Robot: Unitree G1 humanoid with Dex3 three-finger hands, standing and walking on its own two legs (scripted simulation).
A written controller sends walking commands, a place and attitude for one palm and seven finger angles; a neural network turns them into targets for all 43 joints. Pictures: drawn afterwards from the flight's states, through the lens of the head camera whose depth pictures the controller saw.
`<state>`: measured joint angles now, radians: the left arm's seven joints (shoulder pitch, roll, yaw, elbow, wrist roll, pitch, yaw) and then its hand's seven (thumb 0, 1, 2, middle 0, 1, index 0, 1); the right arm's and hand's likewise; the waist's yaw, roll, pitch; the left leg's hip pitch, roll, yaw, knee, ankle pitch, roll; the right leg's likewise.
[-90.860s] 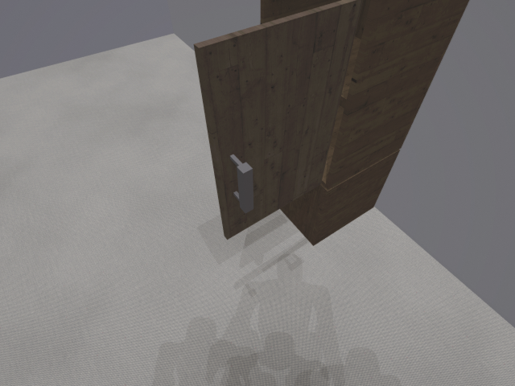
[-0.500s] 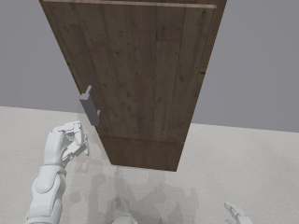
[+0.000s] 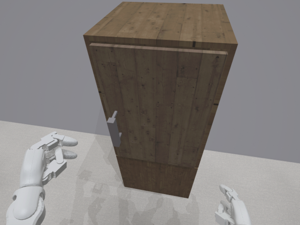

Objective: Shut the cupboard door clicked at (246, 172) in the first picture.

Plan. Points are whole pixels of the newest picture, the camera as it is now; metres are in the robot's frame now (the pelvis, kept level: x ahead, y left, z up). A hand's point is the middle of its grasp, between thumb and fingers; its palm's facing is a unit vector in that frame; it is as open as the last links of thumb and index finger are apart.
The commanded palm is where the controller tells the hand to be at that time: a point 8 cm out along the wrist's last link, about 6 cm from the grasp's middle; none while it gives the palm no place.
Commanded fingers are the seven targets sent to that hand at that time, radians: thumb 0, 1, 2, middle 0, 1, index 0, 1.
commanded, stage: draw the hand back to the body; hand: left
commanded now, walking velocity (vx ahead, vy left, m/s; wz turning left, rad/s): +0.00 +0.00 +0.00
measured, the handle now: (116, 128) +0.49 +0.19 -0.08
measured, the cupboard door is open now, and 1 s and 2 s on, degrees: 0 0 0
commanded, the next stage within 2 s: step back with the hand held close in 0.68 s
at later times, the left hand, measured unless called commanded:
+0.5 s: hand (29, 158) +0.20 +0.27 +0.17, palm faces +0.47 -0.79 -0.39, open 7.1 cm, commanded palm +0.15 +0.30 +0.19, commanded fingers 0.00 0.90 0.90 -0.20 -0.30 -0.20 -0.30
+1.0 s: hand (42, 157) +0.20 +0.24 +0.17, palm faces +0.41 -0.79 -0.46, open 7.4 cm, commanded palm +0.14 +0.28 +0.19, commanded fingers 0.00 0.90 0.90 -0.20 -0.30 -0.20 -0.30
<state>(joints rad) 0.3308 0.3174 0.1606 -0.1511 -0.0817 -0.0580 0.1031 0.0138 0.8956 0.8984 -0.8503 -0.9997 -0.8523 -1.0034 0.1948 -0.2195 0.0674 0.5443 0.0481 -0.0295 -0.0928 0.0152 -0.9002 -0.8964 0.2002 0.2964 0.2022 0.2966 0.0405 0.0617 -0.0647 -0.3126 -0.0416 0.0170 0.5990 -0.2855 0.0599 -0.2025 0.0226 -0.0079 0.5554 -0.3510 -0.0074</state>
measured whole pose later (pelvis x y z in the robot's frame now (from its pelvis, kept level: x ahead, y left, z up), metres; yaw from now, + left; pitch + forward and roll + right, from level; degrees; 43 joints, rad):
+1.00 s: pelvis +0.00 -0.02 +0.01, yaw +0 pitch +0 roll -1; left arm 0.50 0.37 0.37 -0.37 -0.08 -0.14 0.10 0.01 0.89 0.90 -0.21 -0.30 -0.21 -0.30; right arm 0.18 -0.26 0.00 0.61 0.03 -0.02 -0.07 0.02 -0.90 -0.90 0.20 0.30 0.20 0.30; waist 0.03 0.09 -0.02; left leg -0.27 -0.01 0.00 0.51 -0.24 0.03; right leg -0.15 0.05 -0.02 0.43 -0.29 -0.03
